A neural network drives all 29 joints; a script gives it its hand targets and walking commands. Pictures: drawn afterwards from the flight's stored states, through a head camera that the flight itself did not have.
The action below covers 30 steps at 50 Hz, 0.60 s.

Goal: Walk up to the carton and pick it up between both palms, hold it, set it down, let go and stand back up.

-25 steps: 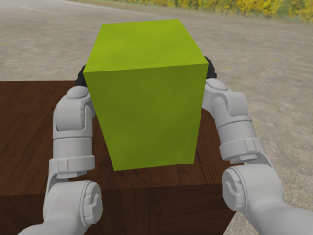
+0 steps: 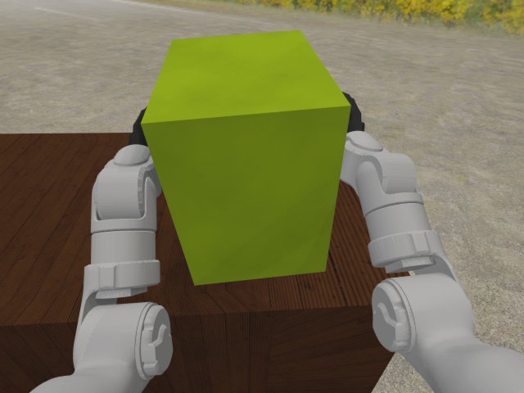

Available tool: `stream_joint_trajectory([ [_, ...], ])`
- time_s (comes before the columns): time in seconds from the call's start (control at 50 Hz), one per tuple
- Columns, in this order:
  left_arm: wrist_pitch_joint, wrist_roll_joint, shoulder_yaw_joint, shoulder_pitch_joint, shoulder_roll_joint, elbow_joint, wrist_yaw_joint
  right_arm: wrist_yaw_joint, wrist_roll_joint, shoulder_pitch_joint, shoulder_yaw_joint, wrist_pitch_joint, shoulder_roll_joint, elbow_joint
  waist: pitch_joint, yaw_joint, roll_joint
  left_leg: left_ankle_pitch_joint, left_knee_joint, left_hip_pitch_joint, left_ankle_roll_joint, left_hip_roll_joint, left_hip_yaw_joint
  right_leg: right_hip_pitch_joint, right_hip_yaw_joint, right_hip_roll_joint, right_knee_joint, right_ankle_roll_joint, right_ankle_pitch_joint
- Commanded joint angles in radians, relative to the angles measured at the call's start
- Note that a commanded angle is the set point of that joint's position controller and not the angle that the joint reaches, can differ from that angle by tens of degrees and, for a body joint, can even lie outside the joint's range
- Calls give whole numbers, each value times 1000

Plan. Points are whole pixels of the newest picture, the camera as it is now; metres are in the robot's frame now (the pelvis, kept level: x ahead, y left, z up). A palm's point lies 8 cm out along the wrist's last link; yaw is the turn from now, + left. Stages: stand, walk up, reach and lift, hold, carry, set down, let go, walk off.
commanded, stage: hold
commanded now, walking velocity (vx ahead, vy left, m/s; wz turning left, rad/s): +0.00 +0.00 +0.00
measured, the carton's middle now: (248, 154) +0.39 +0.03 +0.23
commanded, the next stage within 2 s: set down in 1.82 s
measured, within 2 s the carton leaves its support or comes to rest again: neither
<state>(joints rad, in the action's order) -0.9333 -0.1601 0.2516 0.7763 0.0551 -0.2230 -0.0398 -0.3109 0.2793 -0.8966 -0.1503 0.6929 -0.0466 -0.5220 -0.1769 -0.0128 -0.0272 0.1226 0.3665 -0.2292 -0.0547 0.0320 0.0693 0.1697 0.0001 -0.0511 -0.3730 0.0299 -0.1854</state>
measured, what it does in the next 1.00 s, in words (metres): stands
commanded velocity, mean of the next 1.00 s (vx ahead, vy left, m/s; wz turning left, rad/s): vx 0.00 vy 0.00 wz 0.00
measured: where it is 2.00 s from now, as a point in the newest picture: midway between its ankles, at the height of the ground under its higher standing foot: outside the picture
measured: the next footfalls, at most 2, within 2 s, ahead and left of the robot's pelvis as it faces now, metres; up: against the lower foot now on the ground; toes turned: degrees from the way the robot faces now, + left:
none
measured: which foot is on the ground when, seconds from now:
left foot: down 0.00-1.00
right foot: down 0.00-1.00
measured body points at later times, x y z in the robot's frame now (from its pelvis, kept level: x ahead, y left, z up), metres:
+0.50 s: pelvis +0.00 +0.00 +0.00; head -0.08 +0.01 +0.44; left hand +0.37 +0.18 +0.26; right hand +0.39 -0.11 +0.27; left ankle +0.05 +0.15 -0.74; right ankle +0.01 -0.09 -0.74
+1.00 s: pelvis +0.00 +0.00 +0.00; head -0.08 +0.02 +0.44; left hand +0.36 +0.18 +0.26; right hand +0.38 -0.11 +0.27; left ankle +0.05 +0.15 -0.74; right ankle +0.01 -0.09 -0.74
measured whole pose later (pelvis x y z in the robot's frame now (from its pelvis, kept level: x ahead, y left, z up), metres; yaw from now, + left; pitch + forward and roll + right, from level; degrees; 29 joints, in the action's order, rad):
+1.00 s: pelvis +0.00 +0.00 +0.00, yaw +0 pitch -1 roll +0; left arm -0.95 -0.16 0.25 0.77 0.06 -0.20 -0.05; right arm -0.31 0.30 -0.89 -0.14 0.69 -0.05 -0.52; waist -0.20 -0.01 -0.03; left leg 0.13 0.37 -0.22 -0.05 0.03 0.07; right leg 0.16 0.00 -0.05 -0.37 0.03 -0.19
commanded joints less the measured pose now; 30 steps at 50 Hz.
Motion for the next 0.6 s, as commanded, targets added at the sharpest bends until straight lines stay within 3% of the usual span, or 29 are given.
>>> stream_joint_trajectory([
  [0.0,121,243,-537,983,-625,340,135,147,224,-936,436,-41,585,349,-534,-160,126,-124,15,243,5,-83,-20,-230,25,18,34,-101,395],
  [0.04,111,243,-547,969,-625,343,131,137,218,-913,440,-29,580,368,-492,-168,139,-110,20,221,-2,-92,-23,-227,26,12,34,-102,393],
  [0.06,100,228,-520,887,-606,293,132,133,223,-932,446,-27,542,396,-489,-158,81,-105,24,205,9,-95,-27,-252,22,14,33,-114,431],
  [0.1,88,210,-501,849,-602,281,145,123,213,-887,445,-17,516,358,-419,-173,93,-97,12,215,4,-92,-28,-238,31,22,47,-119,424],
  [0.12,72,192,-473,818,-580,213,155,120,203,-894,415,-11,500,322,-356,-169,82,-51,2,199,6,-92,-24,-212,27,23,63,-115,361],
  [0.14,79,196,-468,834,-587,240,156,121,199,-873,408,-6,515,296,-377,-177,74,-59,1,209,13,-93,-25,-222,28,24,66,-111,353],
  [0.16,57,160,-436,773,-569,195,165,117,193,-837,379,9,464,255,-277,-170,101,-8,-13,182,9,-95,-26,-210,18,31,72,-116,317],
  [0.18,58,151,-428,813,-558,185,168,118,185,-855,373,10,470,252,-269,-170,92,4,-23,182,7,-87,-31,-195,22,29,77,-108,300],
  [0.2,63,183,-464,805,-595,235,172,120,204,-866,387,0,491,303,-354,-177,100,-53,-5,207,4,-87,-30,-223,21,20,67,-102,318],
  [0.24,69,188,-461,809,-589,194,172,118,196,-902,395,-1,499,327,-345,-164,73,-21,-11,187,11,-88,-29,-218,24,16,73,-100,297],
  [0.26,64,191,-453,835,-581,168,174,121,183,-904,358,10,476,271,-291,-180,82,25,-23,176,13,-88,-26,-182,31,28,86,-106,256],
  [0.28,81,204,-502,903,-593,282,166,124,207,-921,397,-4,522,321,-382,-173,118,-36,1,198,8,-83,-23,-203,22,24,59,-97,301],
  [0.3,70,184,-462,873,-583,217,161,127,200,-919,374,-3,500,288,-334,-159,119,-17,-15,198,8,-86,-31,-182,22,22,78,-100,246],
  [0.32,86,220,-507,918,-609,282,162,130,216,-965,412,-20,531,366,-415,-158,117,-49,2,205,8,-78,-27,-191,22,15,59,-91,266],
  [0.34,93,242,-524,963,-640,271,152,132,213,-991,404,-25,544,396,-455,-163,115,-47,1,214,10,-75,-24,-181,18,12,60,-93,260],
  [0.36,88,232,-524,918,-620,275,146,133,211,-985,407,-22,526,396,-468,-167,86,-66,7,224,10,-73,-18,-206,17,11,58,-100,297],
  [0.38,90,224,-522,900,-613,273,141,132,198,-943,411,-18,527,361,-430,-167,107,-37,3,209,9,-85,-22,-197,23,16,63,-98,286],
  [0.4,103,245,-534,975,-608,353,135,131,221,-931,417,-19,551,370,-493,-172,112,-66,16,216,11,-84,-23,-223,26,15,46,-100,317],
  [0.42,84,214,-489,908,-599,245,138,132,218,-943,397,-13,519,336,-424,-161,105,-41,2,201,9,-83,-18,-202,20,14,61,-95,297],
  [0.44,83,216,-500,892,-606,266,140,130,219,-925,411,-7,540,355,-439,-154,107,-45,-1,207,10,-83,-19,-213,26,17,55,-94,316],
  [0.46,84,215,-489,885,-589,277,141,127,210,-900,406,-4,515,324,-418,-170,79,-79,3,217,8,-81,-21,-219,19,9,58,-102,323],
  [0.48,82,220,-501,882,-598,252,147,129,197,-904,393,-5,505,294,-368,-173,112,-57,-6,211,2,-85,-23,-189,27,16,70,-99,294],
  [0.5,87,231,-520,909,-615,276,146,127,207,-937,400,-16,520,349,-397,-170,104,-60,3,205,5,-85,-25,-195,19,16,60,-102,304],
  [0.54,76,201,-481,870,-593,238,149,125,195,-908,398,-5,524,319,-369,-160,92,-10,-9,194,12,-92,-30,-202,21,23,67,-109,282],
  [0.56,65,170,-433,799,-571,162,157,124,183,-882,376,5,488,247,-271,-157,76,-8,-25,190,17,-88,-21,-178,22,27,80,-104,274],
  [0.58,60,168,-439,786,-585,143,169,126,180,-909,363,-5,471,271,-283,-161,98,-17,-20,193,9,-87,-31,-185,21,25,81,-105,273],
])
